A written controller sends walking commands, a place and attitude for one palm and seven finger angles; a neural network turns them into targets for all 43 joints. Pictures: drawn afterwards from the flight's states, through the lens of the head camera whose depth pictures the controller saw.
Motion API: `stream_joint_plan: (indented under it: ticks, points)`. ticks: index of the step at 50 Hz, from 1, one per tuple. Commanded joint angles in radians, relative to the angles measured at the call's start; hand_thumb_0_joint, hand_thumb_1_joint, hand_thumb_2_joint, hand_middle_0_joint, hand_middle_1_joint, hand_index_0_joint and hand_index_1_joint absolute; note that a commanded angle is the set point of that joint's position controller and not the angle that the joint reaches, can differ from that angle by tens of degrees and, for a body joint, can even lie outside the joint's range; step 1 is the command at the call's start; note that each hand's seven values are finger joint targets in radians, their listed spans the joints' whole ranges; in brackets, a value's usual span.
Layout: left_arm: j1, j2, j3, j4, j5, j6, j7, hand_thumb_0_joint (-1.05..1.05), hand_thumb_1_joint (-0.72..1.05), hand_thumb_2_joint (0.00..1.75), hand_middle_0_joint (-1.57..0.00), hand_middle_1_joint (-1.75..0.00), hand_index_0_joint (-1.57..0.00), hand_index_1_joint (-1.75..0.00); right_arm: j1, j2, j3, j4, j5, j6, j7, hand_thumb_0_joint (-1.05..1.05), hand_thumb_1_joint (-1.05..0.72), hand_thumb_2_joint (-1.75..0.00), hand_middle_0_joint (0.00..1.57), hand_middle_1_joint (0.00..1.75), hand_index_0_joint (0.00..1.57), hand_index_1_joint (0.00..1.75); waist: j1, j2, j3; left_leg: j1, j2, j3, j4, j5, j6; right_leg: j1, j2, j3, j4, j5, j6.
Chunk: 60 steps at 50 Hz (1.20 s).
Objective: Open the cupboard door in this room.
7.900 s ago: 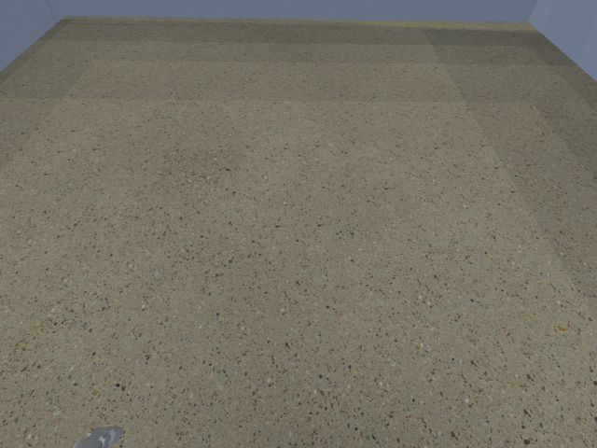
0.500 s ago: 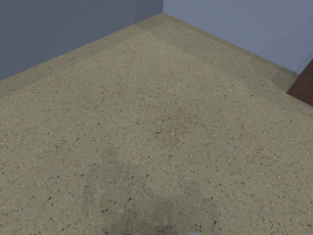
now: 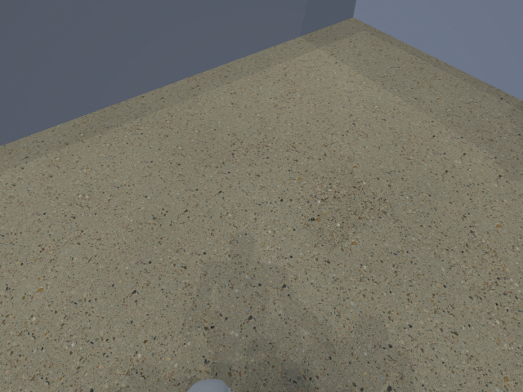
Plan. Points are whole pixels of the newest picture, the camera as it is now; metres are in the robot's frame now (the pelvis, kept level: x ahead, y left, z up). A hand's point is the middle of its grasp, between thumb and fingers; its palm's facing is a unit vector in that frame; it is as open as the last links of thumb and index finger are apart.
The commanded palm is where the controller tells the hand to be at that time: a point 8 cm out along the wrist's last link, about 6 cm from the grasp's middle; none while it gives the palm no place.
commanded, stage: turn or walk to find it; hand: left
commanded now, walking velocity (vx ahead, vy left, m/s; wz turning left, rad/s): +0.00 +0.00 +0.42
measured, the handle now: out of the picture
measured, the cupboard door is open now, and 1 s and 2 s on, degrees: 0 0 0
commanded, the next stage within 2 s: none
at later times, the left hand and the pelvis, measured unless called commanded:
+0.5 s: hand out of the picture +0.06 +0.24 -0.15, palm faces +0.21 -0.94 -0.27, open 7.3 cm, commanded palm none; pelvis -0.01 +0.01 +0.00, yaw +11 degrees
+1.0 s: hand out of the picture -0.10 +0.21 -0.19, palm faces +0.46 -0.85 -0.23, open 7.3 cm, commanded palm none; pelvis -0.04 +0.01 -0.01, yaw +26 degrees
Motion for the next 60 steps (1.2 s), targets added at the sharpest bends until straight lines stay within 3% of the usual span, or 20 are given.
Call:
stream_joint_plan:
  ticks: [1, 4, 5, 6, 7, 12, 21, 25, 26, 27, 28, 29, 33, 43, 47, 48, 49, 50, 54, 60]
  points:
    - [0.081, 0.259, 0.069, -0.031, 0.002, -0.012, 0.014, 0.0, 0.9, 0.9, -0.2, -0.3, -0.2, -0.3, -0.068, -0.025, 0.014, -0.098, 0.006, -0.038, 0.003, 0.0, -0.9, -0.9, 0.2, 0.3, 0.2, 0.3, 0.057, -0.222, -0.107, 0.009, -0.013, 0.06, -0.216, -0.021, 0.01, 0.164, -0.247, 0.147, -0.08, 0.59, -0.127]
    - [0.046, 0.257, 0.071, -0.028, -0.01, -0.002, 0.012, 0.0, 0.9, 0.9, -0.2, -0.3, -0.2, -0.3, 0.017, -0.053, 0.011, -0.079, 0.002, -0.05, 0.001, 0.0, -0.9, -0.9, 0.2, 0.3, 0.2, 0.3, 0.001, -0.176, -0.138, 0.206, -0.013, 0.08, -0.498, 0.203, 0.029, 0.079, -0.215, 0.075, 0.04, 0.487, -0.045]
    - [0.05, 0.227, 0.067, -0.037, -0.018, 0.004, 0.008, 0.0, 0.9, 0.9, -0.2, -0.3, -0.2, -0.3, 0.048, -0.107, -0.002, -0.075, -0.001, -0.06, 0.002, 0.0, -0.9, -0.9, 0.2, 0.3, 0.2, 0.3, -0.016, -0.027, -0.171, 0.357, 0.067, -0.016, -0.583, 0.382, 0.059, -0.044, -0.166, 0.032, 0.176, 0.333, 0.009]
    - [0.061, 0.161, 0.054, -0.072, -0.023, 0.009, 0.002, 0.0, 0.9, 0.9, -0.2, -0.3, -0.2, -0.3, 0.089, -0.206, -0.024, -0.077, -0.009, -0.065, -0.002, 0.0, -0.9, -0.9, 0.2, 0.3, 0.2, 0.3, -0.031, 0.263, -0.174, 0.478, 0.316, -0.325, -0.585, 0.746, 0.184, -0.302, -0.041, -0.004, 0.361, -0.178, 0.082]
    - [-0.017, 0.153, 0.038, -0.095, -0.013, 0.02, 0.009, 0.0, 0.9, 0.9, -0.2, -0.3, -0.2, -0.3, 0.141, -0.229, -0.03, -0.054, -0.006, -0.059, -0.012, 0.0, -0.9, -0.9, 0.2, 0.3, 0.2, 0.3, -0.071, 0.259, -0.163, 0.401, 0.377, -0.361, -0.61, 0.803, 0.267, -0.31, -0.014, 0.083, 0.503, -0.362, 0.083]
    - [-0.021, 0.156, 0.047, -0.046, -0.017, 0.02, -0.004, 0.0, 0.9, 0.9, -0.2, -0.3, -0.2, -0.3, 0.013, -0.14, -0.002, -0.083, -0.006, -0.07, -0.031, 0.0, -0.9, -0.9, 0.2, 0.3, 0.2, 0.3, -0.011, 0.128, -0.111, 0.325, 0.217, -0.2, -0.596, 0.736, 0.227, -0.316, -0.01, 0.16, 0.591, -0.141, 0.089]
    - [-0.048, 0.131, 0.039, -0.087, -0.022, 0.019, 0.001, 0.0, 0.9, 0.9, -0.2, -0.3, -0.2, -0.3, 0.024, -0.149, -0.019, -0.092, -0.013, -0.057, -0.022, 0.0, -0.9, -0.9, 0.2, 0.3, 0.2, 0.3, -0.021, 0.143, -0.103, 0.256, 0.192, -0.28, -0.593, 0.633, 0.236, -0.179, 0.046, 0.144, 0.287, -0.147, 0.085]
    - [0.062, 0.148, 0.046, -0.065, -0.023, 0.002, 0.005, 0.0, 0.9, 0.9, -0.2, -0.3, -0.2, -0.3, -0.016, -0.141, -0.026, -0.11, -0.006, -0.05, -0.016, 0.0, -0.9, -0.9, 0.2, 0.3, 0.2, 0.3, 0.037, 0.107, -0.118, 0.125, 0.131, -0.283, -0.506, 0.497, 0.179, 0.045, 0.063, 0.12, -0.03, 0.068, 0.075]
    - [0.094, 0.188, 0.054, -0.063, -0.016, -0.01, 0.01, 0.0, 0.9, 0.9, -0.2, -0.3, -0.2, -0.3, -0.005, -0.1, -0.023, -0.115, 0.001, -0.052, -0.012, 0.0, -0.9, -0.9, 0.2, 0.3, 0.2, 0.3, 0.047, 0.005, -0.139, 0.034, 0.071, -0.239, -0.413, 0.358, 0.128, 0.163, -0.015, 0.192, -0.152, 0.121, 0.058]
    - [0.1, 0.278, 0.071, -0.065, 0.0, -0.019, 0.019, 0.0, 0.9, 0.9, -0.2, -0.3, -0.2, -0.3, 0.017, -0.028, -0.01, -0.136, 0.006, -0.053, -0.006, 0.0, -0.9, -0.9, 0.2, 0.3, 0.2, 0.3, 0.046, -0.277, -0.136, -0.149, -0.076, -0.08, -0.206, 0.043, 0.052, 0.246, -0.269, 0.46, -0.218, 0.184, -0.037]
    - [0.091, 0.3, 0.073, -0.085, -0.008, -0.016, 0.018, 0.0, 0.9, 0.9, -0.2, -0.3, -0.2, -0.3, -0.009, -0.06, -0.019, -0.147, -0.003, -0.042, -0.01, 0.0, -0.9, -0.9, 0.2, 0.3, 0.2, 0.3, 0.063, -0.3, -0.125, -0.139, -0.077, -0.084, -0.003, -0.157, 0.042, 0.11, -0.389, 0.518, -0.253, 0.207, -0.136]
    - [0.043, 0.274, 0.075, -0.099, -0.009, -0.016, 0.021, 0.0, 0.9, 0.9, -0.2, -0.3, -0.2, -0.3, -0.021, -0.075, -0.025, -0.139, -0.008, -0.029, -0.008, 0.0, -0.9, -0.9, 0.2, 0.3, 0.2, 0.3, 0.047, -0.276, -0.075, -0.135, -0.052, -0.12, 0.136, -0.13, 0.048, 0.008, -0.36, 0.502, -0.278, 0.116, -0.154]
    - [-0.061, 0.188, 0.047, -0.117, -0.009, -0.022, 0.018, 0.0, 0.9, 0.9, -0.2, -0.3, -0.2, -0.3, 0.055, -0.047, -0.018, -0.074, -0.011, -0.019, 0.009, 0.0, -0.9, -0.9, 0.2, 0.3, 0.2, 0.3, -0.017, -0.162, -0.043, -0.118, -0.016, -0.061, 0.251, 0.056, 0.018, -0.008, -0.204, 0.224, -0.213, 0.22, -0.094]
    - [0.083, 0.25, 0.068, -0.04, 0.002, -0.013, 0.016, 0.0, 0.9, 0.9, -0.2, -0.3, -0.2, -0.3, -0.055, -0.026, 0.01, -0.093, 0.004, -0.033, 0.004, 0.0, -0.9, -0.9, 0.2, 0.3, 0.2, 0.3, 0.059, -0.215, -0.102, -0.013, -0.005, 0.04, -0.15, -0.049, 0.007, 0.145, -0.26, 0.167, -0.128, 0.477, -0.138]
    - [0.049, 0.253, 0.073, -0.027, -0.009, -0.001, 0.012, 0.0, 0.9, 0.9, -0.2, -0.3, -0.2, -0.3, 0.034, -0.039, 0.011, -0.073, 0.004, -0.049, -0.001, 0.0, -0.9, -0.9, 0.2, 0.3, 0.2, 0.3, 0.006, -0.182, -0.139, 0.2, -0.014, 0.077, -0.482, 0.159, 0.029, 0.07, -0.232, 0.084, 0.005, 0.431, -0.057]
    - [0.055, 0.225, 0.069, -0.034, -0.018, 0.006, 0.009, 0.0, 0.9, 0.9, -0.2, -0.3, -0.2, -0.3, 0.062, -0.087, 0.001, -0.064, 0.001, -0.059, 0.0, 0.0, -0.9, -0.9, 0.2, 0.3, 0.2, 0.3, -0.015, -0.06, -0.159, 0.338, 0.046, 0.009, -0.584, 0.294, 0.054, -0.047, -0.188, 0.039, 0.12, 0.312, -0.002]
    - [0.064, 0.165, 0.057, -0.066, -0.023, 0.011, 0.002, 0.0, 0.9, 0.9, -0.2, -0.3, -0.2, -0.3, 0.088, -0.186, -0.021, -0.072, -0.007, -0.066, -0.003, 0.0, -0.9, -0.9, 0.2, 0.3, 0.2, 0.3, -0.026, 0.221, -0.165, 0.453, 0.283, -0.302, -0.614, 0.58, 0.161, -0.29, -0.06, -0.009, 0.306, -0.085, 0.074]
    - [-0.01, 0.15, 0.04, -0.099, -0.012, 0.017, 0.003, 0.0, 0.9, 0.9, -0.2, -0.3, -0.2, -0.3, 0.129, -0.23, -0.026, -0.066, -0.004, -0.055, -0.005, 0.0, -0.9, -0.9, 0.2, 0.3, 0.2, 0.3, -0.055, 0.229, -0.129, 0.378, 0.38, -0.337, -0.633, 0.684, 0.244, -0.318, -0.023, 0.05, 0.454, -0.329, 0.078]
    - [-0.022, 0.16, 0.052, -0.047, -0.016, 0.028, -0.003, 0.0, 0.9, 0.9, -0.2, -0.3, -0.2, -0.3, 0.002, -0.139, 0.001, -0.078, -0.007, -0.066, -0.031, 0.0, -0.9, -0.9, 0.2, 0.3, 0.2, 0.3, -0.002, 0.159, -0.059, 0.286, 0.23, -0.216, -0.632, 0.65, 0.222, -0.34, -0.019, 0.159, 0.607, -0.133, 0.084]
    - [-0.026, 0.154, 0.046, -0.05, -0.018, 0.026, -0.001, 0.0, 0.9, 0.9, -0.2, -0.3, -0.2, -0.3, 0.036, -0.137, -0.007, -0.079, -0.003, -0.068, -0.028, 0.0, -0.9, -0.9, 0.2, 0.3, 0.2, 0.3, -0.015, 0.102, -0.093, 0.335, 0.21, -0.227, -0.631, 0.636, 0.238, -0.312, 0.004, 0.162, 0.508, -0.108, 0.101]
